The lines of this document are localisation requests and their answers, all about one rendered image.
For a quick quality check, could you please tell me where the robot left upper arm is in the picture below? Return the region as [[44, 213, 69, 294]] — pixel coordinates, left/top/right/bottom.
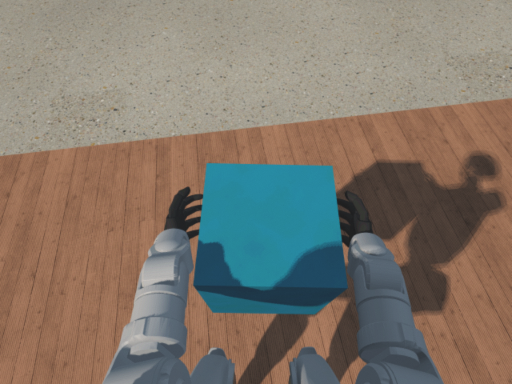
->
[[103, 356, 191, 384]]

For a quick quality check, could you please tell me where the robot left shin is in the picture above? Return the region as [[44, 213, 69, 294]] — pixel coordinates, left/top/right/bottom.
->
[[199, 347, 226, 361]]

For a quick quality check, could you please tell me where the carton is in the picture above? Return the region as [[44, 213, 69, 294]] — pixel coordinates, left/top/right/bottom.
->
[[194, 163, 348, 314]]

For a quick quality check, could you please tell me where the left robot hand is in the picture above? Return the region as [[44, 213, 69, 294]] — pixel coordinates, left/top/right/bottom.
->
[[164, 187, 203, 239]]

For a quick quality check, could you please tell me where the right robot forearm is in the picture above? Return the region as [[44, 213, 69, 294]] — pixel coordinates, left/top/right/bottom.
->
[[347, 233, 444, 384]]

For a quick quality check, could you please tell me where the left robot forearm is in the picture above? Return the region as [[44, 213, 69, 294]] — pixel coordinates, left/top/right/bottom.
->
[[102, 229, 194, 384]]

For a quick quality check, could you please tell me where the right robot hand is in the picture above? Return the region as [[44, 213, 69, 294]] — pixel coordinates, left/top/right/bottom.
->
[[337, 190, 373, 247]]

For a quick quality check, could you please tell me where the robot right shin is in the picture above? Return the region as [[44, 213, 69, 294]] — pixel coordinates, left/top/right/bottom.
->
[[298, 346, 317, 357]]

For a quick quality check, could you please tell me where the robot shin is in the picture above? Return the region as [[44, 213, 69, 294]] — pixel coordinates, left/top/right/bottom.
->
[[199, 347, 226, 361], [298, 346, 317, 357]]

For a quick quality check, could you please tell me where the robot right upper arm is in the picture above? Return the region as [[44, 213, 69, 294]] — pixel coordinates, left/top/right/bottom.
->
[[355, 361, 442, 384]]

